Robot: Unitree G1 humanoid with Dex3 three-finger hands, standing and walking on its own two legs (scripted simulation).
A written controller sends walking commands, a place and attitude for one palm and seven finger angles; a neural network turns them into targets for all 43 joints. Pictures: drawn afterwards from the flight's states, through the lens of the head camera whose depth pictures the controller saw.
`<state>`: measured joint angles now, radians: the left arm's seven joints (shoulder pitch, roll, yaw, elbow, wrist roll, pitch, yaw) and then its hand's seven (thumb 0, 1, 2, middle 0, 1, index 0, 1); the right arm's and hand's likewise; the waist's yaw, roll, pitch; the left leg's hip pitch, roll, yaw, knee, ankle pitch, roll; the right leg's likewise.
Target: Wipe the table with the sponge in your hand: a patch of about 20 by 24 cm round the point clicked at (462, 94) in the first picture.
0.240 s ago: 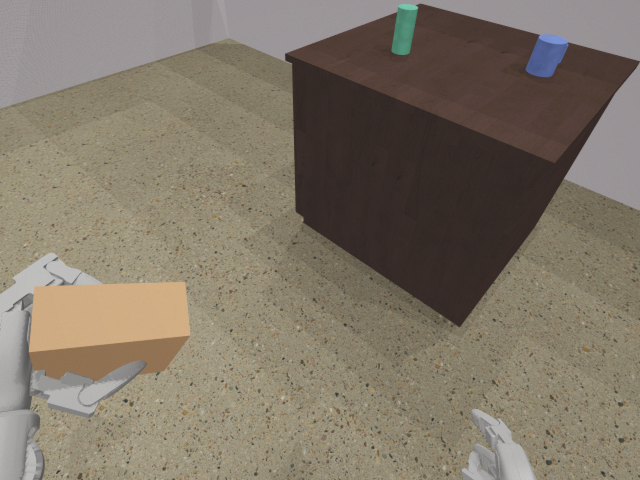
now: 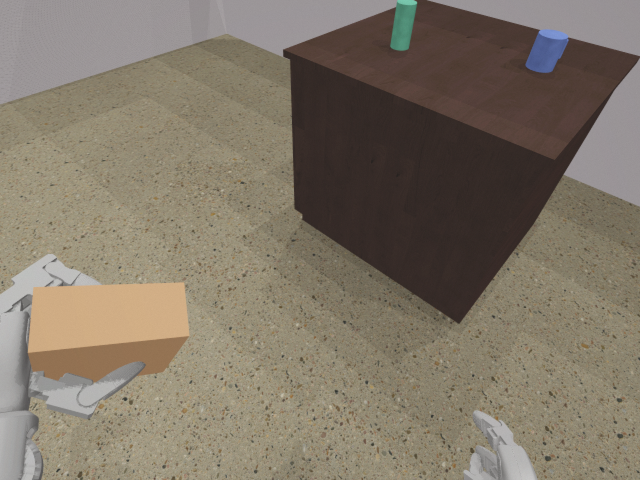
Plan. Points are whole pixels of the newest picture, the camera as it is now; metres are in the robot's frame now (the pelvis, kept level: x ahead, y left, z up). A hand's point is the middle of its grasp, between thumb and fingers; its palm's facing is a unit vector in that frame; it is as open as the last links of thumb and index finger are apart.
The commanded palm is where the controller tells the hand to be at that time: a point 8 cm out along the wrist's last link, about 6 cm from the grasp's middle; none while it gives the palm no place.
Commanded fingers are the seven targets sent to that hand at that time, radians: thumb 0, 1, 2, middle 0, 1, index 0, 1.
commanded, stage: stand and wait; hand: left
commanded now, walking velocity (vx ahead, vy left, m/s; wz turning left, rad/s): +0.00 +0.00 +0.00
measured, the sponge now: (131, 335) +0.22 +0.21 +0.13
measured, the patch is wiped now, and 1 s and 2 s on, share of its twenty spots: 0.00 0.00 0.00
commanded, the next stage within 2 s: look at it before walking up in 0.02 s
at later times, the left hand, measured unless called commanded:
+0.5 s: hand (63, 351) +0.20 +0.25 +0.15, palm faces +0.40 -0.82 -0.41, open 9.7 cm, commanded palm +0.14 +0.29 +0.18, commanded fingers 0.00 0.10 1.30 -1.20 -1.60 -1.20 -1.60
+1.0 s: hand out of the picture +0.08 +0.29 +0.15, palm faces +0.63 -0.66 -0.40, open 9.7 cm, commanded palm +0.01 +0.32 +0.18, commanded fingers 0.00 0.10 1.30 -1.20 -1.60 -1.20 -1.60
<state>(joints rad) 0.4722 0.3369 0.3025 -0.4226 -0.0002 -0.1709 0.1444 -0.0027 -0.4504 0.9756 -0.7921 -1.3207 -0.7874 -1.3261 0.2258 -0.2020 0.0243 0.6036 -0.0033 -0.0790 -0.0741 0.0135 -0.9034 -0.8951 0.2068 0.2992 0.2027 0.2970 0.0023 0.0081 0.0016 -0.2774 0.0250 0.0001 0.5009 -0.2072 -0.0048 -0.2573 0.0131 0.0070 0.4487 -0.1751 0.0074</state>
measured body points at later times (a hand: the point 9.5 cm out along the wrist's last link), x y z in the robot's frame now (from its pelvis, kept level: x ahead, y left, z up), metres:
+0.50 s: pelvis -0.01 +0.01 -0.01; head +0.00 +0.01 +0.44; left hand +0.17 +0.30 +0.17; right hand +0.16 -0.22 -0.09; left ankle +0.04 +0.12 -0.74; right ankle +0.04 -0.12 -0.74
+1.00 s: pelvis -0.04 +0.00 -0.02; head -0.04 +0.01 +0.43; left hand +0.04 +0.32 +0.17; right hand +0.19 -0.19 -0.09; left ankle -0.06 +0.12 -0.74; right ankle +0.02 -0.12 -0.74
